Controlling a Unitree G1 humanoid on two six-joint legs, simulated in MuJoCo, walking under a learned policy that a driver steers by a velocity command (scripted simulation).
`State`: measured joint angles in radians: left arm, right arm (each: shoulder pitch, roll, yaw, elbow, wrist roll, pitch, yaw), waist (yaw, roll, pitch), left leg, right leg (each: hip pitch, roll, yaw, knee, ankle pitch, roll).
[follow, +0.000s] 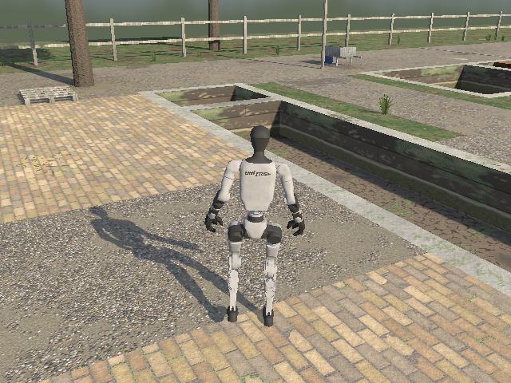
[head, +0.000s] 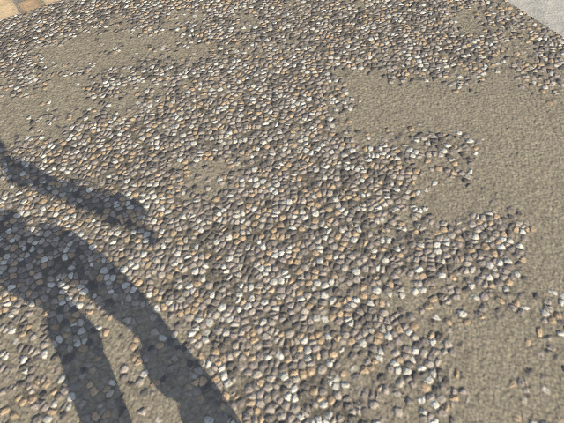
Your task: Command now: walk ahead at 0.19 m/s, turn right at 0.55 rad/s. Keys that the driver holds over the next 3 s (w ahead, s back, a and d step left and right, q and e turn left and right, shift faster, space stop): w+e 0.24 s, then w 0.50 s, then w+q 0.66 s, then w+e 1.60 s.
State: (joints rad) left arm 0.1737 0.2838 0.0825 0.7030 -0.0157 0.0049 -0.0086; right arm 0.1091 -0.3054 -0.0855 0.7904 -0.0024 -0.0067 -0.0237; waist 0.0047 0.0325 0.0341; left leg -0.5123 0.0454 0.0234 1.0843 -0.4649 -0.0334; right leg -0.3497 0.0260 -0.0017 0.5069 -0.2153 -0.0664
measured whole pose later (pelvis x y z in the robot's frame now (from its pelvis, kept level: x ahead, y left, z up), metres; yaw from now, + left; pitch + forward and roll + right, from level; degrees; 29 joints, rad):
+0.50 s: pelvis +0.16 +0.03 +0.01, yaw -13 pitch +3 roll +0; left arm 0.27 0.28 0.06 0.69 -0.01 -0.06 0.00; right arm 0.31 -0.25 -0.06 0.84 0.00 -0.11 0.02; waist -0.03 -0.05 -0.04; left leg -0.19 -0.03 0.00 0.39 -0.25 0.04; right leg -0.55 -0.01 0.07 1.06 -0.31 -0.04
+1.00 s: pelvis +0.39 -0.09 +0.01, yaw -9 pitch +1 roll -1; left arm 0.25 0.25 0.06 0.74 0.01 -0.10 -0.03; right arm 0.27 -0.31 -0.06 0.82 0.03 -0.05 0.00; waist 0.00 0.05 0.03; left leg -0.58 0.10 -0.06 1.15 -0.27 0.01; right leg -0.21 0.03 -0.12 0.36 -0.17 -0.05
